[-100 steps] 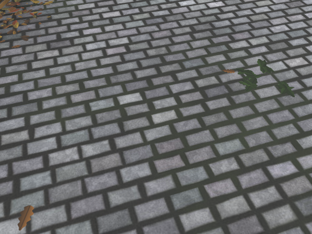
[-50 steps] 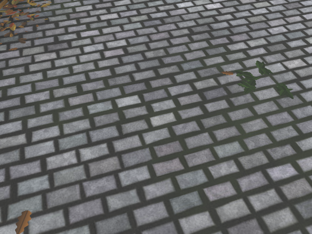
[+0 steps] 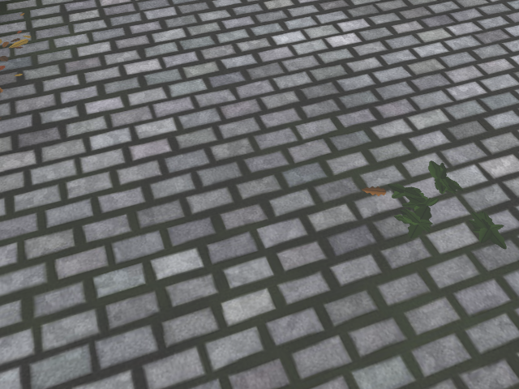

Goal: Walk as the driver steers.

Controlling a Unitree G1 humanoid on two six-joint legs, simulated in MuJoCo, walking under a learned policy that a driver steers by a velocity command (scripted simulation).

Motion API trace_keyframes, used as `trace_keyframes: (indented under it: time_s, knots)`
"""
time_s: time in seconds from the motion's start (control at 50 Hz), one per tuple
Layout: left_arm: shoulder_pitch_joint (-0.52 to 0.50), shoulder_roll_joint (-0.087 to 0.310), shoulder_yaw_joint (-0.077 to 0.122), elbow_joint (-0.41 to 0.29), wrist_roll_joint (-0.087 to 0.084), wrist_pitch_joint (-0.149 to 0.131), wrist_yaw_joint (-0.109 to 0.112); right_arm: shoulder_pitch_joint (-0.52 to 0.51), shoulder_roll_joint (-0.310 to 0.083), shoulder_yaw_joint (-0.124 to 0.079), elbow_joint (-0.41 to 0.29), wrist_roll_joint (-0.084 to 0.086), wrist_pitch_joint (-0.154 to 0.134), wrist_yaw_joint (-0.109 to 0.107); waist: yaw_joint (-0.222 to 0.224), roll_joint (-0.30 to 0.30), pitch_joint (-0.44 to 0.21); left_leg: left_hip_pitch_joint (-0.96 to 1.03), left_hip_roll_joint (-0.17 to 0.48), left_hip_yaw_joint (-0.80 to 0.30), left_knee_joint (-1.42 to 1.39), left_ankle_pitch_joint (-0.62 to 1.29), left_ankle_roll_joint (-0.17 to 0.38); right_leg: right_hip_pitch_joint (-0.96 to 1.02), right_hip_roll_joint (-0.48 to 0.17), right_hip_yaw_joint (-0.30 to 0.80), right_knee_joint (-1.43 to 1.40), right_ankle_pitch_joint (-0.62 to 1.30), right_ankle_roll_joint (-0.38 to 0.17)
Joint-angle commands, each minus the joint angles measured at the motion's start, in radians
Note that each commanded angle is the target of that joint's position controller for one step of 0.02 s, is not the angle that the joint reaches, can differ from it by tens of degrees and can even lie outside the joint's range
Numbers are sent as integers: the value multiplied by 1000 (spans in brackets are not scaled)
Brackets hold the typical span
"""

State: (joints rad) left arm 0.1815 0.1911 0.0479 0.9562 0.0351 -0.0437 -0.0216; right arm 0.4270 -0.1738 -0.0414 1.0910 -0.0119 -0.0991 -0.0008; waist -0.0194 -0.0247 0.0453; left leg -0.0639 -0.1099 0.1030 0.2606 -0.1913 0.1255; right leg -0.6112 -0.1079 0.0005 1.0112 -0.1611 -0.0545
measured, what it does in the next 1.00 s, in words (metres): walks ahead: right foot, then left foot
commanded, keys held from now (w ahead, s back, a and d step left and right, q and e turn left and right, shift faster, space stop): w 0.82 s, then w+e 0.18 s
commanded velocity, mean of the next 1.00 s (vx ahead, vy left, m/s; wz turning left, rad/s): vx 0.50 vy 0.00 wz -0.03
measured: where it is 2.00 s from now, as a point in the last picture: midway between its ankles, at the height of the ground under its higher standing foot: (295, 219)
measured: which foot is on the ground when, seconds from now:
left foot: down 0.00-0.30, up 0.32-0.80, down 0.82-1.00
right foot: up 0.00-0.26, down 0.28-0.84, up 0.86-1.00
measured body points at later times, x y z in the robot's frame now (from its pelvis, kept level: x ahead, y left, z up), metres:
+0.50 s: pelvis +0.29 -0.05 +0.00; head +0.30 -0.06 +0.45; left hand +0.28 +0.20 -0.14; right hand +0.35 -0.30 -0.15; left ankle +0.30 +0.10 -0.66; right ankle +0.29 -0.11 -0.74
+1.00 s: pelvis +0.56 +0.00 +0.00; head +0.58 +0.02 +0.45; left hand +0.58 +0.25 -0.16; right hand +0.62 -0.25 -0.14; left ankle +0.59 +0.06 -0.74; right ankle +0.49 -0.12 -0.65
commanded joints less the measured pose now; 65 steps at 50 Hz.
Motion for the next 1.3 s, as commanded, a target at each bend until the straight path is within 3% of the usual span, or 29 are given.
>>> trace_keyframes:
  time_s: [0.02,0.12,0.18,0.22,0.26,0.28,0.3,0.32,0.34,0.36,0.4,0.46,0.52,0.62,0.72,0.78,0.8,0.82,0.84,0.86,0.88,0.9,0.92,0.96,1.0,1.08,1.18,1.24,1.3]
  knots:
    - [-49,35,3,-58,-8,4,-7,47,-90,-4,-40,2,-14,-2,9,70,72,-59,255,-170,-150,348,56,-42,7,-52,-134,115,22]
    - [-207,22,-10,-109,-18,-2,-8,144,-92,3,-15,-1,-14,-12,-42,97,68,85,268,-142,-114,494,40,-28,55,-99,-351,177,10]
    - [-246,37,-7,-132,-17,-13,-5,154,-105,1,-5,-13,-11,-21,-37,102,70,192,307,-140,-58,610,57,-22,76,-102,-421,111,-23]
    - [-174,56,3,-118,-16,-22,4,117,-124,-4,-9,-15,-11,-26,12,113,32,213,319,-121,45,843,48,100,120,-116,-460,24,-60]
    - [78,92,26,-35,-11,-36,20,81,-141,-9,-14,-12,-5,-25,120,101,-93,177,291,-92,323,920,25,385,165,-125,-555,41,-102]
    - [245,145,46,8,12,-44,29,67,-124,-3,-34,0,-6,-21,183,66,-190,-11,259,-75,559,667,12,646,41,1,-562,16,-143]
    - [349,256,75,15,36,-43,31,170,-15,17,-62,41,-5,-8,150,-144,-338,-372,93,-12,975,20,-37,958,-286,480,-600,-35,-286]
    - [287,224,72,18,-4,-26,17,154,-97,-8,-49,21,0,-7,129,-73,-339,-504,46,-133,1110,-296,-25,918,-309,686,-729,-92,-317]
    - [161,175,57,0,-23,-24,12,51,-109,-16,-82,5,3,-7,78,-31,-152,-570,116,-156,1100,-209,-19,752,-269,515,-760,-168,-273]
    - [91,108,39,-11,-24,-32,7,-13,-99,-14,-99,-1,-2,-2,59,13,-57,-553,151,-155,1038,-136,-20,609,-223,402,-808,-117,-236]
    - [83,40,16,14,-23,-47,14,-14,-62,-15,-97,-21,18,6,-1,-3,10,-459,195,-146,927,-84,-35,449,-129,232,-853,17,-161]
    - [167,66,15,52,-23,-67,21,-21,-38,-15,-103,-29,45,22,-24,-20,8,-453,201,-113,868,-46,-61,429,-92,137,-867,182,-152]
    - [224,91,15,63,-24,-69,21,-159,-56,-18,-154,-26,56,28,-4,-29,41,-562,223,-85,767,55,-85,460,-74,93,-894,232,-146]
    - [316,86,4,79,-24,-68,23,-366,-46,-4,-223,-11,53,31,49,-40,59,-580,199,-36,498,185,-101,542,-53,39,-889,364,-122]
    - [381,99,4,107,-12,-63,36,-477,-59,-1,-267,-9,42,28,75,-49,71,-579,164,-19,350,149,-61,705,-103,36,-838,469,-140]
    - [341,121,10,106,-6,-60,45,-400,-82,-13,-255,-10,28,20,19,-57,32,-432,110,-1,284,37,-12,744,-119,11,-707,742,-121]
    - [327,130,13,106,-5,-57,45,-293,-98,-24,-220,-11,22,12,-25,-56,-23,-308,77,9,252,22,8,740,-107,-1,-584,836,-109]
    - [308,128,12,101,-12,-53,43,-124,-121,-38,-163,-19,12,3,-96,-27,-110,-96,73,6,192,76,33,667,-70,-33,-394,784,-89]
    - [310,90,-1,69,-26,-54,37,50,-201,-61,-131,-48,4,-8,-146,61,-232,182,286,-223,184,16,86,441,-19,-55,-102,441,-72]
    - [441,-7,-17,62,-66,-48,29,73,-284,-81,-133,-53,9,-1,-80,275,-336,403,571,-708,68,-25,223,92,177,-84,263,-352,-35]
    - [364,99,12,69,-38,-40,34,-10,-234,-74,-147,-13,23,7,-68,98,-269,297,524,-710,14,-120,190,24,127,53,325,-314,-53]
    - [273,95,15,39,-32,-42,30,-119,-170,-54,-164,-7,21,10,-32,71,-120,142,491,-545,-20,-123,148,1,85,59,292,-220,-55]
    - [237,73,13,35,-30,-43,27,-167,-116,-39,-166,-11,11,13,-10,38,-47,26,445,-432,-64,-40,107,30,50,57,238,-158,-54]
    - [253,46,15,44,-7,-17,15,-168,-63,-22,-145,-7,-3,1,36,76,-7,-88,370,-266,-104,58,41,106,19,52,166,-114,-39]
    - [247,30,19,36,-3,6,4,-116,-75,-22,-126,-3,-20,-5,50,80,-9,-95,359,-193,-114,163,28,106,21,40,151,-87,-30]
    - [106,32,21,-20,-7,27,-9,-54,-104,-27,-114,-2,-28,-11,41,85,28,-57,342,-71,-135,250,-1,-38,3,16,84,44,-14]
    - [-70,21,8,-88,-12,22,-21,5,-102,-19,-102,-3,-26,-21,9,88,61,-5,319,46,-122,391,-24,-55,25,-55,-175,174,-6]
    - [-159,18,-1,-129,-8,20,-25,60,-118,-21,-83,-4,-20,-31,-16,90,73,82,347,88,-100,484,-22,-40,44,-116,-301,166,-28]
    - [-164,34,4,-146,-3,18,-26,69,-139,-26,-74,-8,-7,-42,1,103,55,168,372,136,-4,749,-25,22,91,-162,-364,70,-73]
